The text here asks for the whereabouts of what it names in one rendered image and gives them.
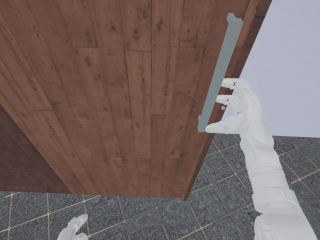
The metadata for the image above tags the wardrobe door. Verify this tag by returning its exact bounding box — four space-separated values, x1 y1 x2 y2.
0 104 67 188
0 0 261 198

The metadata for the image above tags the right robot forearm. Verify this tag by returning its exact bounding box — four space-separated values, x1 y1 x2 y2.
239 120 317 240

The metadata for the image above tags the robot right upper arm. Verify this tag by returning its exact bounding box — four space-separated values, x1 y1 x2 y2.
254 214 316 240

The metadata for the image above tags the robot right hand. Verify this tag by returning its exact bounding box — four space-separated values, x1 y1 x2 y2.
205 78 262 134

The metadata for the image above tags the handle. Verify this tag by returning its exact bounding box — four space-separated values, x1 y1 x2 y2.
197 13 244 132

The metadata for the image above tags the robot left hand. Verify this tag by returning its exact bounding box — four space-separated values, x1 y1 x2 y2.
57 214 88 240

